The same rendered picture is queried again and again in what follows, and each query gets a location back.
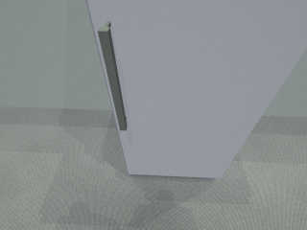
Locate handle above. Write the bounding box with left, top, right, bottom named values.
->
left=98, top=21, right=128, bottom=131

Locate fridge door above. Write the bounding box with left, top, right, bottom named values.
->
left=87, top=0, right=307, bottom=178

